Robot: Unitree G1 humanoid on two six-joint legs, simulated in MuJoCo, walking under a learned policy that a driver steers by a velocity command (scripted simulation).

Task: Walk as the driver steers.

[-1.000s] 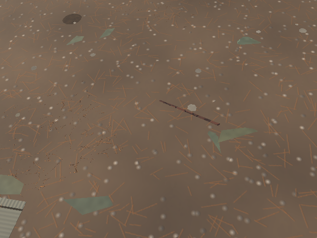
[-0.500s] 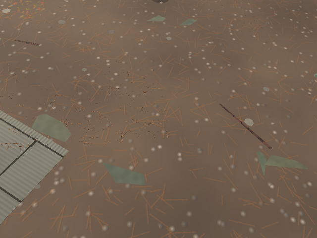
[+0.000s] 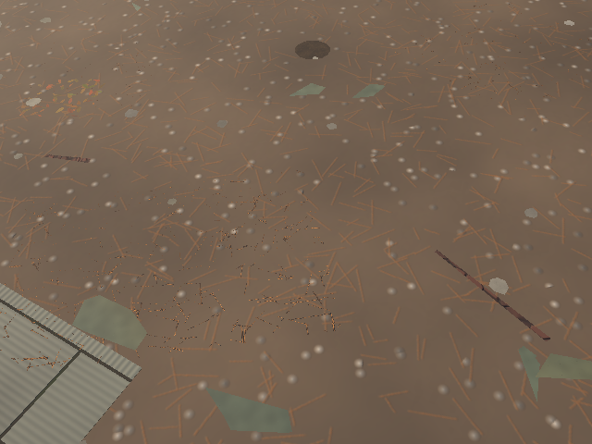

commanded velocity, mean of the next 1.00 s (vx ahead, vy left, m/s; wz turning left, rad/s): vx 0.49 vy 0.00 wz -0.48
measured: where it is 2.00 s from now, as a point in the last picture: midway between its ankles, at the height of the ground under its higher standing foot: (437, 331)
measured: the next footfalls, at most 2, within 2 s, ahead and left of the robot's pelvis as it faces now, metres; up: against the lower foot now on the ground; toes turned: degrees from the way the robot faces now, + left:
left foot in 0.40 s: +0.40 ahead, +0.07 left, +0.00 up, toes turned -13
right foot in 0.94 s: +0.58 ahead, -0.23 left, +0.00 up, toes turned -35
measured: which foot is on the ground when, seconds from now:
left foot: up 0.00-0.38, down 0.40-0.94, up 0.96-1.00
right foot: down 0.00-0.42, up 0.44-0.92, down 0.94-1.00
